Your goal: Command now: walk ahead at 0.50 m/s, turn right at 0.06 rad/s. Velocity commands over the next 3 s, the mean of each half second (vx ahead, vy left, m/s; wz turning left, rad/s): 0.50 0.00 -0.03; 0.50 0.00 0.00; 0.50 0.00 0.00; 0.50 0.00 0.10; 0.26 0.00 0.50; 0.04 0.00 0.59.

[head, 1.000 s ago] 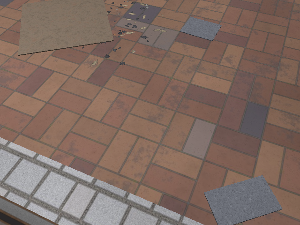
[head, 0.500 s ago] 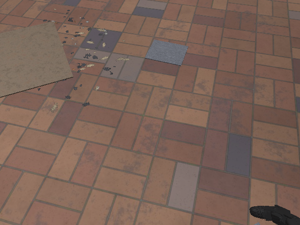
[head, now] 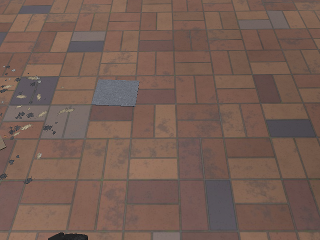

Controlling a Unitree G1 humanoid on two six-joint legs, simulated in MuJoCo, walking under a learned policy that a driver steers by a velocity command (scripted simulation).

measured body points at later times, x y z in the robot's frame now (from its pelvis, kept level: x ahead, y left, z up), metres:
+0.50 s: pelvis +0.26 -0.01 +0.00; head +0.29 +0.00 +0.45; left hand +0.18 +0.24 -0.14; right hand +0.46 -0.23 -0.11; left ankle +0.41 +0.09 -0.71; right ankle +0.10 -0.09 -0.73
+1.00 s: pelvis +0.52 +0.01 +0.01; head +0.55 +0.01 +0.46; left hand +0.70 +0.23 -0.11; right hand +0.45 -0.23 -0.14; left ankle +0.41 +0.09 -0.73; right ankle +0.69 -0.11 -0.70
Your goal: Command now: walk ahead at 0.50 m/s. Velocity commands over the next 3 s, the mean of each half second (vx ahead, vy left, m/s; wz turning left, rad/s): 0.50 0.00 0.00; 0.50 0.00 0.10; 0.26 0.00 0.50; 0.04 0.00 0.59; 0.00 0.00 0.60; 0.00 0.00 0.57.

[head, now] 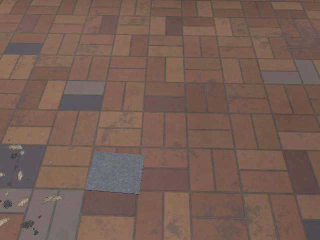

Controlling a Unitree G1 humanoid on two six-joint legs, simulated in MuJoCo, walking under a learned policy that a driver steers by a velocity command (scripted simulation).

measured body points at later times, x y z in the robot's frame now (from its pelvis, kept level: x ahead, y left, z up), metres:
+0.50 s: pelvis +0.27 -0.04 +0.00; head +0.29 -0.04 +0.45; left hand +0.20 +0.20 -0.14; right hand +0.42 -0.27 -0.12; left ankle +0.43 +0.11 -0.69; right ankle +0.18 -0.10 -0.74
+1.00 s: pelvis +0.54 +0.01 +0.01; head +0.56 +0.02 +0.46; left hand +0.67 +0.26 -0.12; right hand +0.48 -0.23 -0.13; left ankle +0.48 +0.07 -0.74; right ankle +0.68 -0.15 -0.68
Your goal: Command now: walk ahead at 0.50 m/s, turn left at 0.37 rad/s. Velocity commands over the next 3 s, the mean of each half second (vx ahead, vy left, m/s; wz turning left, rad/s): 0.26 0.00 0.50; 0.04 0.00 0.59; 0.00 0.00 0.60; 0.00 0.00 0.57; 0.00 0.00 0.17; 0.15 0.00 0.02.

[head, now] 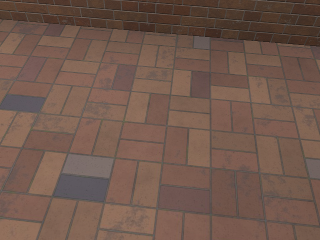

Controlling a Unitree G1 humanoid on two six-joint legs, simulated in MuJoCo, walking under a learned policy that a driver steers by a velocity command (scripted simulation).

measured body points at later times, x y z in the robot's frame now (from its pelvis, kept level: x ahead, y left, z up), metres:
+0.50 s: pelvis +0.17 -0.04 -0.01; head +0.21 -0.04 +0.44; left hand +0.18 +0.24 -0.13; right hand +0.35 -0.27 -0.14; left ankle +0.17 +0.09 -0.69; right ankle +0.24 -0.12 -0.75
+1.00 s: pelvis +0.17 +0.00 -0.01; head +0.19 +0.03 +0.44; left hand +0.12 +0.29 -0.13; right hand +0.42 -0.18 -0.11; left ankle +0.16 +0.08 -0.75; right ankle +0.26 -0.12 -0.70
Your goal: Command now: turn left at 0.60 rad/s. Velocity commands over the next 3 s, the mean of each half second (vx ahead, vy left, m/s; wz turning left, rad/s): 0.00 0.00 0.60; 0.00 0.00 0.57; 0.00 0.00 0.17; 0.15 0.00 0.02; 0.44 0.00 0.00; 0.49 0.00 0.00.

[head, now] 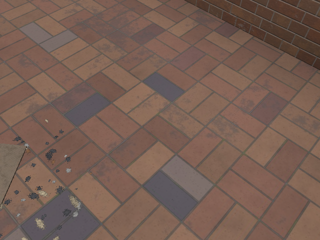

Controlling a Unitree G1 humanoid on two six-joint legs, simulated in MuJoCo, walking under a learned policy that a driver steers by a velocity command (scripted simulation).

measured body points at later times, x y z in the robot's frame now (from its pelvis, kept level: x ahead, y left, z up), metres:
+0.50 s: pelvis -0.02 -0.03 +0.00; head +0.02 -0.04 +0.45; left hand +0.03 +0.27 -0.10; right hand +0.18 -0.27 -0.12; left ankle -0.08 +0.08 -0.69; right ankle +0.01 -0.13 -0.74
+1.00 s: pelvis -0.04 +0.00 +0.00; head -0.02 +0.03 +0.45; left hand -0.09 +0.31 -0.12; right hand +0.21 -0.18 -0.10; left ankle -0.07 +0.07 -0.74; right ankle +0.06 -0.11 -0.69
